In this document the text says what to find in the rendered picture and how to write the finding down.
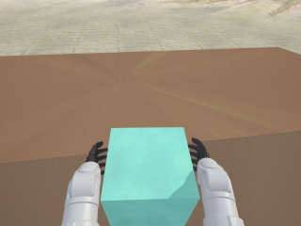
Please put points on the robot left hand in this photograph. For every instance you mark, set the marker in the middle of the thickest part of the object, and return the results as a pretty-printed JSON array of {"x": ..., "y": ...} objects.
[{"x": 93, "y": 155}]

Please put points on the robot right forearm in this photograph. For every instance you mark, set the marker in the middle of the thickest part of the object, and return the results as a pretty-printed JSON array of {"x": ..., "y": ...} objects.
[{"x": 217, "y": 195}]

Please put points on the robot left forearm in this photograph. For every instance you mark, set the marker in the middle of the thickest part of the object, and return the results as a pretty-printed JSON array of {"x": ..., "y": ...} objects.
[{"x": 83, "y": 196}]

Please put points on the carton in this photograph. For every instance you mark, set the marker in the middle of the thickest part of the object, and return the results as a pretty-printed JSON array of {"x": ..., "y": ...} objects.
[{"x": 149, "y": 178}]

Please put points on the robot right hand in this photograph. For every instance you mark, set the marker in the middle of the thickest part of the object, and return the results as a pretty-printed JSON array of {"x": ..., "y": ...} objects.
[{"x": 201, "y": 152}]

